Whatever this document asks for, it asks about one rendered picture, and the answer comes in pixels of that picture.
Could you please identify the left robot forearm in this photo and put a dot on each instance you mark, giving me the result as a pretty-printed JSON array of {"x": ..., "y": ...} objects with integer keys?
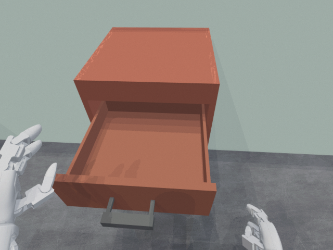
[{"x": 8, "y": 234}]

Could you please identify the robot left hand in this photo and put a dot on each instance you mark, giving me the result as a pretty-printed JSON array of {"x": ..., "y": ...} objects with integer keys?
[{"x": 14, "y": 155}]

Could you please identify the drawer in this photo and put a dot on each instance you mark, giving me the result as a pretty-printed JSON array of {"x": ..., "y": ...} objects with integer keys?
[{"x": 142, "y": 151}]

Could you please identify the robot right hand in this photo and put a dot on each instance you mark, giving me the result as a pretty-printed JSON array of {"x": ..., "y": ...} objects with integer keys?
[{"x": 265, "y": 237}]

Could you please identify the cabinet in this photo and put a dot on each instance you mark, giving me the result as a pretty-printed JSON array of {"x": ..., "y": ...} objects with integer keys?
[{"x": 157, "y": 65}]

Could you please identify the handle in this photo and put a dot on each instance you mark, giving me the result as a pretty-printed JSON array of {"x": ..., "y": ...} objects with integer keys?
[{"x": 129, "y": 221}]

